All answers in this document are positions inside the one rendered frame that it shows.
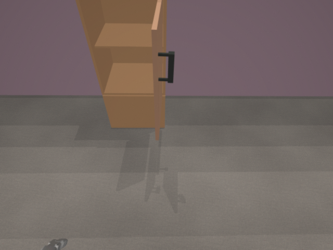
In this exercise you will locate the handle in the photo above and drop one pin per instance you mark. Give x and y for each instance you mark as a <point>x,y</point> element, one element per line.
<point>170,66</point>

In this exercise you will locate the cupboard door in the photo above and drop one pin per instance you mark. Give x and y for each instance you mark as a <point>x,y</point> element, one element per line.
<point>157,44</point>

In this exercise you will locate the left robot hand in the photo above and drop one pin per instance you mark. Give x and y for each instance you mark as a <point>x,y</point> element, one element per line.
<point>55,244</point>

